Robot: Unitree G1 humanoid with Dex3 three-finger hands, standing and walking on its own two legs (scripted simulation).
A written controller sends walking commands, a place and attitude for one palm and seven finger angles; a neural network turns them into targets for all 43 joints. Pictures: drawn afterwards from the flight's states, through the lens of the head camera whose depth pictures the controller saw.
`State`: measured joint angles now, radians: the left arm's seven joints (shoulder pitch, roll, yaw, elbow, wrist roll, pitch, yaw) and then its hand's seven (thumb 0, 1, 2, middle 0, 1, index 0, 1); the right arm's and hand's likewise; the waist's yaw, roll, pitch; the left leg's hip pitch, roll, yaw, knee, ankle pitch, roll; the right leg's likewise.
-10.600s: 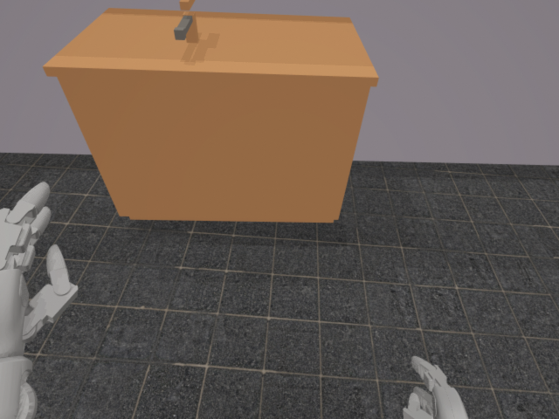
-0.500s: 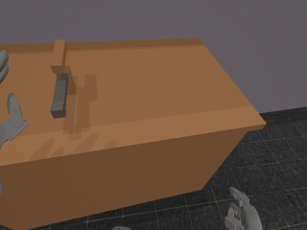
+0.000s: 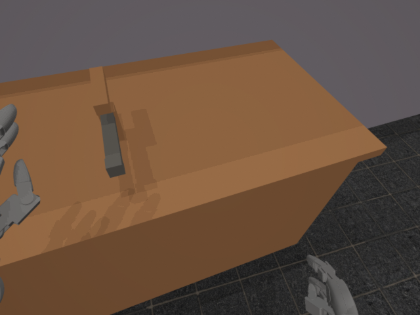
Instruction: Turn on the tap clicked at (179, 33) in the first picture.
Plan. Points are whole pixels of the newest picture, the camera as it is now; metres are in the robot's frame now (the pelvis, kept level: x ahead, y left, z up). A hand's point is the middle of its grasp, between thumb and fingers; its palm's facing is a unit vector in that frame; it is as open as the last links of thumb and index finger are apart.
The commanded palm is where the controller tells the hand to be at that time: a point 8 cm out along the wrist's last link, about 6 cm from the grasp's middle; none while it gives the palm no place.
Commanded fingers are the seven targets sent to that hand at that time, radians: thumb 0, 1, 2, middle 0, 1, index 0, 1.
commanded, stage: come to a stop and stand still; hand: left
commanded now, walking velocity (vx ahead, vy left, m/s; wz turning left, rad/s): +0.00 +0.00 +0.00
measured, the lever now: (115, 166) +0.34 +0.21 +0.10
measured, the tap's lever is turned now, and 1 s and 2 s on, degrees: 0 0 0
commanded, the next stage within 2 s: look again from close up in 1.28 s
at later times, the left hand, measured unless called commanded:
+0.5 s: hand out of the picture +0.19 +0.35 +0.16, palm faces +0.45 -0.82 -0.34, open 7.4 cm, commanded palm +0.13 +0.36 +0.18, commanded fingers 0.00 0.90 0.90 -0.20 -0.30 -0.20 -0.30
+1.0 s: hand out of the picture +0.17 +0.37 +0.15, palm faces +0.45 -0.84 -0.30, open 7.4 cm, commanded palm +0.11 +0.41 +0.18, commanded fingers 0.00 0.90 0.90 -0.20 -0.30 -0.20 -0.30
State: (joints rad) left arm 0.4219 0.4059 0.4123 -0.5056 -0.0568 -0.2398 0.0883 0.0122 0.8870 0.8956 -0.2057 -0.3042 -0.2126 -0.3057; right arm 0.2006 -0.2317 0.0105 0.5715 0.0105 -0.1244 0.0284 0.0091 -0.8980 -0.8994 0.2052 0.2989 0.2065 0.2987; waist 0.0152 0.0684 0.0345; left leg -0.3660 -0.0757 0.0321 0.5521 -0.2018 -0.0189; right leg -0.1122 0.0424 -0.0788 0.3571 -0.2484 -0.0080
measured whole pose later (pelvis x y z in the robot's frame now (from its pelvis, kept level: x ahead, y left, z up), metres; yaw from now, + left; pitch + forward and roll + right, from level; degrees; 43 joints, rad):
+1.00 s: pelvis -0.03 +0.12 +0.00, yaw +3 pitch -3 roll +0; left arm 0.41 0.31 0.33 -0.49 -0.02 -0.14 0.12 0.02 0.89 0.90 -0.20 -0.30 -0.21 -0.31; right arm 0.22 -0.22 -0.02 0.61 0.02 -0.13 -0.03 0.01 -0.90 -0.90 0.20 0.30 0.20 0.30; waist 0.03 -0.06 0.07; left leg -0.21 -0.01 0.04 0.56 -0.30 0.03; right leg -0.24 0.00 -0.07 0.56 -0.26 -0.03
